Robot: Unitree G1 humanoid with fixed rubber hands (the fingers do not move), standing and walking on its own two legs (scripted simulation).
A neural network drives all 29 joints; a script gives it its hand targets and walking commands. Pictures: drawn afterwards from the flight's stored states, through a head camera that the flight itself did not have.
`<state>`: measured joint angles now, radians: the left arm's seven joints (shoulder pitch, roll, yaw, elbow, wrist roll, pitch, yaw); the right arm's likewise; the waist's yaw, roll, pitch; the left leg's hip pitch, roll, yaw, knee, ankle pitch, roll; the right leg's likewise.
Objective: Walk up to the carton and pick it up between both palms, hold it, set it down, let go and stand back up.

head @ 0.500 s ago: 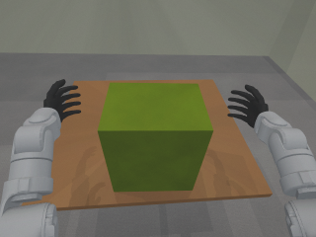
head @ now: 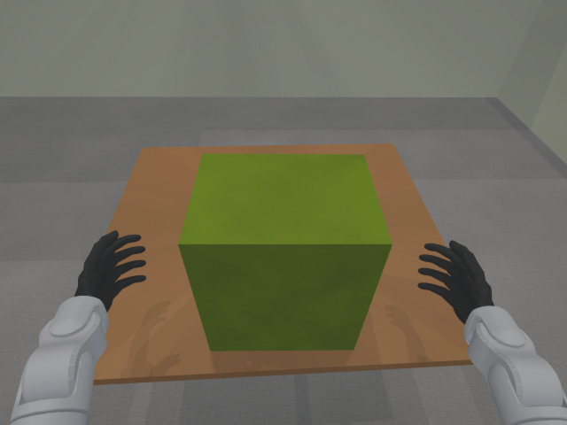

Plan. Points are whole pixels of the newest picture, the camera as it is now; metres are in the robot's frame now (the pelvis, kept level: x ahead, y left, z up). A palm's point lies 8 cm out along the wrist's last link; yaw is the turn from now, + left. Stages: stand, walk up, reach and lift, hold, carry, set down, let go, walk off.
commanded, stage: set down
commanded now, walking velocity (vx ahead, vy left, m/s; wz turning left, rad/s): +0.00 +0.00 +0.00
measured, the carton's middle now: (283, 258) +0.38 +0.02 +0.01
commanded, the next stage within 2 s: none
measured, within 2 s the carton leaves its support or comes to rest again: neither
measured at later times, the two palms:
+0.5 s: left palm (93, 378) +0.18 +0.26 +0.01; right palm (464, 369) +0.20 -0.23 +0.01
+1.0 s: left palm out of the picture +0.13 +0.26 -0.03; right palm (464, 412) +0.16 -0.23 -0.04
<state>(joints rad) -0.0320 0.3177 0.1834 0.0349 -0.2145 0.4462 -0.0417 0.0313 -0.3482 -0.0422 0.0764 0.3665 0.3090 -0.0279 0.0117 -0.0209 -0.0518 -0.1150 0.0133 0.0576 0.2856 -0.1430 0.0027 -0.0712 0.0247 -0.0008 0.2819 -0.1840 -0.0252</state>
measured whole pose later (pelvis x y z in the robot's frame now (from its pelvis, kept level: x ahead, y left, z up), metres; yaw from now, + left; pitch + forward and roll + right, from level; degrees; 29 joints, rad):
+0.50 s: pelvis +0.01 +0.01 +0.00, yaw +1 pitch -1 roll +0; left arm 0.33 0.33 0.02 0.12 -0.27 -0.04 -0.02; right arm 0.39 -0.26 -0.05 0.08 0.29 -0.05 -0.01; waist 0.04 0.02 -0.01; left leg -0.14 0.01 0.04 0.35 -0.19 0.01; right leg -0.07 0.02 -0.02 0.30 -0.21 -0.02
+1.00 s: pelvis -0.01 +0.00 -0.01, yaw +2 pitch -3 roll +0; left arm 0.35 0.34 -0.09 0.49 -0.29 -0.46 0.00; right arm 0.31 -0.18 -0.04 0.55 0.26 -0.47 0.02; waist 0.03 0.00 0.01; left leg -0.20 0.01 0.03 0.47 -0.23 0.00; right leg -0.13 0.02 -0.03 0.45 -0.27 -0.03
